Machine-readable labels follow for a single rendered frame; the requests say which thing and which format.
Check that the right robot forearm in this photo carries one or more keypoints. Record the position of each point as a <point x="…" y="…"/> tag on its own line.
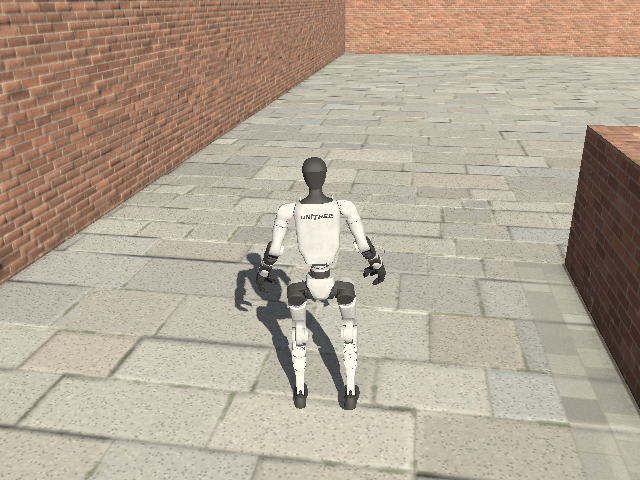
<point x="371" y="256"/>

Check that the robot right thigh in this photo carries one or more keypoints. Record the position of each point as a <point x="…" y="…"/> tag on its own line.
<point x="344" y="291"/>

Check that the robot right hand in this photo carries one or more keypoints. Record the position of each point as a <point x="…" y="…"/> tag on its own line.
<point x="381" y="273"/>

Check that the robot left hand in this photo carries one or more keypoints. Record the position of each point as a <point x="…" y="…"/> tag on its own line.
<point x="260" y="280"/>

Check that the left robot forearm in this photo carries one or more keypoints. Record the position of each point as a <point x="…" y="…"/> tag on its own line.
<point x="267" y="262"/>

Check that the robot head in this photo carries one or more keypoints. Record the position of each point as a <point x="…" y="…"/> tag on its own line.
<point x="314" y="172"/>

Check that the robot left upper arm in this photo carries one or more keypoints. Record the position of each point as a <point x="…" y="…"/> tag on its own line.
<point x="285" y="212"/>

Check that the robot right upper arm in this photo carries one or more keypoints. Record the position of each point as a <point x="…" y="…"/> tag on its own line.
<point x="347" y="208"/>

